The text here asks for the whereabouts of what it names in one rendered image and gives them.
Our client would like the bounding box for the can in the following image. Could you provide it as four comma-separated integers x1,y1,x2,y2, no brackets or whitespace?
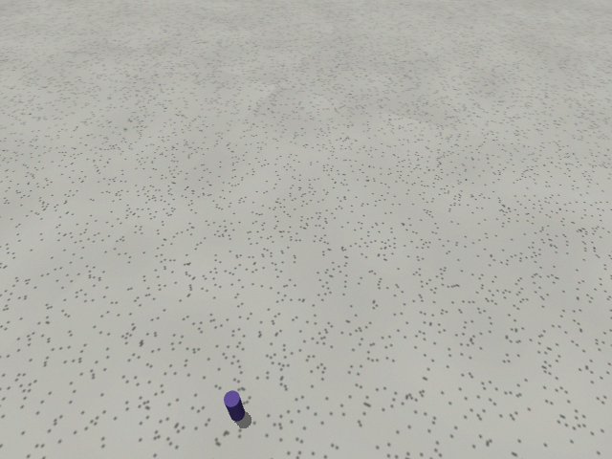
224,390,245,422

